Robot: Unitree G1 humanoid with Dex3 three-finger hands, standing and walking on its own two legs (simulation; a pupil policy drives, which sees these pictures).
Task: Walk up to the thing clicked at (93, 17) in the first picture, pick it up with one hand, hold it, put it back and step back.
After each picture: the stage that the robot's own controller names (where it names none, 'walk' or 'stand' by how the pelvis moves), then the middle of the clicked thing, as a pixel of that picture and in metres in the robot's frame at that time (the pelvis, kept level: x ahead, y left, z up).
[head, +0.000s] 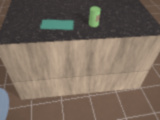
stand; (94, 16) +0.98 -0.07 -0.08
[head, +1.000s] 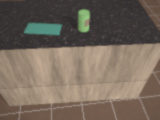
rise first; (83, 21) +0.86 +0.04 -0.05
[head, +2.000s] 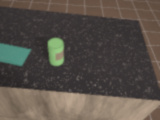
walk; (56, 52) +0.54 +0.17 -0.06
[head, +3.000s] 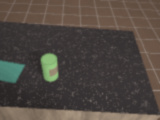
stand; (50, 67) +0.49 +0.16 -0.07
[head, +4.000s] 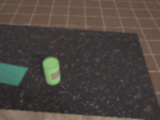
stand; (52, 71) +0.49 +0.15 -0.08
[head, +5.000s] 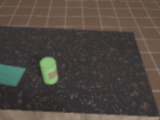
stand; (49, 71) +0.49 +0.17 -0.08
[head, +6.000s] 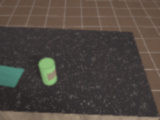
stand; (48, 71) +0.49 +0.17 -0.08
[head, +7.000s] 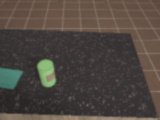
rise first; (47, 73) +0.48 +0.18 -0.08
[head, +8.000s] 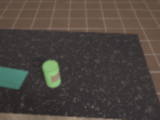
rise first; (52, 74) +0.47 +0.17 -0.08
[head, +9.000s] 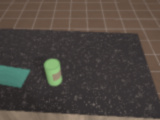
go down; (53, 72) +0.48 +0.17 -0.08
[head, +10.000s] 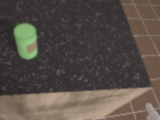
go down; (26, 42) +0.50 +0.15 -0.01
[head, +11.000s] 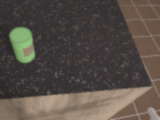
approach; (23, 45) +0.50 +0.16 +0.00
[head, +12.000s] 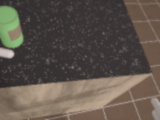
close in; (9, 28) +0.52 +0.17 +0.03
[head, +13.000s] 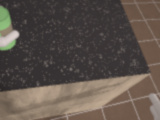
lift; (0, 29) +0.51 +0.19 +0.04
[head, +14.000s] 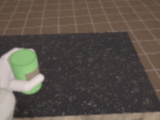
lift; (26, 72) +0.32 +0.17 +0.16
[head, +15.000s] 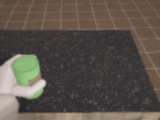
hold; (29, 77) +0.32 +0.17 +0.12
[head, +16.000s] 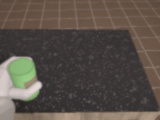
hold; (25, 80) +0.32 +0.18 +0.11
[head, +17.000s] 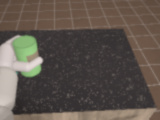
crouch; (27, 56) +0.40 +0.17 +0.13
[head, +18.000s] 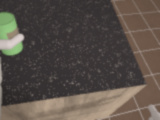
lower; (7, 34) +0.50 +0.18 +0.06
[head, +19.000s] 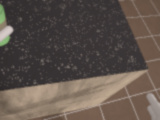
lower; out of the picture +0.52 +0.19 +0.04
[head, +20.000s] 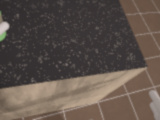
lower; out of the picture +0.53 +0.19 +0.04
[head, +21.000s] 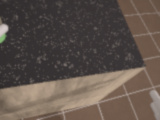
lower; out of the picture +0.53 +0.19 +0.04
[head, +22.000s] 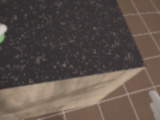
lower; out of the picture +0.53 +0.20 +0.04
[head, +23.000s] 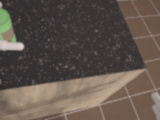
open; (1, 30) +0.51 +0.17 +0.04
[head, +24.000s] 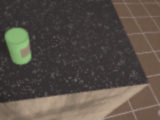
sink last; (19, 47) +0.49 +0.16 +0.01
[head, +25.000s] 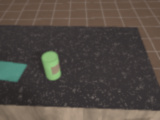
stand; (51, 66) +0.50 +0.17 -0.03
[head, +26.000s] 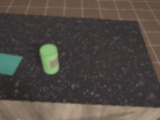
stand; (49, 59) +0.50 +0.16 -0.02
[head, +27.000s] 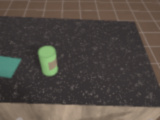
stand; (48, 61) +0.49 +0.16 -0.02
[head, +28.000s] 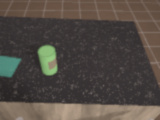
stand; (48, 60) +0.50 +0.16 -0.02
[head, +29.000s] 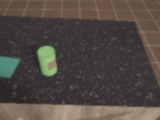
stand; (47, 61) +0.49 +0.16 -0.02
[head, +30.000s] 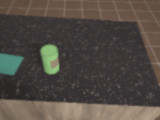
stand; (50, 59) +0.50 +0.16 -0.03
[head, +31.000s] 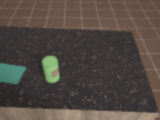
stand; (51, 69) +0.50 +0.16 -0.08
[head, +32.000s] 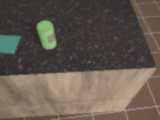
walk; (47, 35) +0.60 +0.17 -0.05
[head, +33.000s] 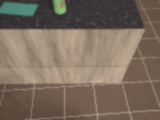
walk; (59, 2) +0.89 +0.16 -0.06
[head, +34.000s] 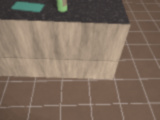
stand; (62, 1) +1.10 +0.17 -0.07
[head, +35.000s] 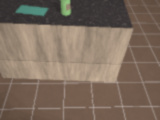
stand; (65, 5) +1.09 +0.15 -0.09
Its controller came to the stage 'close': yes
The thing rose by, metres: 0.20
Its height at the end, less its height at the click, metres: +0.00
